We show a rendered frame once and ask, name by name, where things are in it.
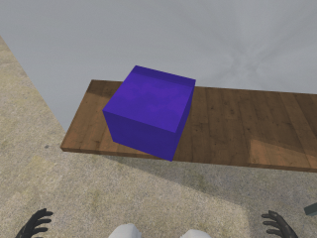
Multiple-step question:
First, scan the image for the carton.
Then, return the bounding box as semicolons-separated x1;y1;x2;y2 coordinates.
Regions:
102;65;196;162

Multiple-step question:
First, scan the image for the left robot thigh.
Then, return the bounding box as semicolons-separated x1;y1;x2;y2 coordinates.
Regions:
108;224;142;238

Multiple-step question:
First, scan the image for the table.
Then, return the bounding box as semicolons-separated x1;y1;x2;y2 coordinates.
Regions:
60;79;317;216

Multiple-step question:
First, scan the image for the robot left hand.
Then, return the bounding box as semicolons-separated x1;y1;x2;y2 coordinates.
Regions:
15;208;53;238

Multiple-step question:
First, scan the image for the robot right hand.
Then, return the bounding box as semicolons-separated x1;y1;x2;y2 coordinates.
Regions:
261;210;298;238

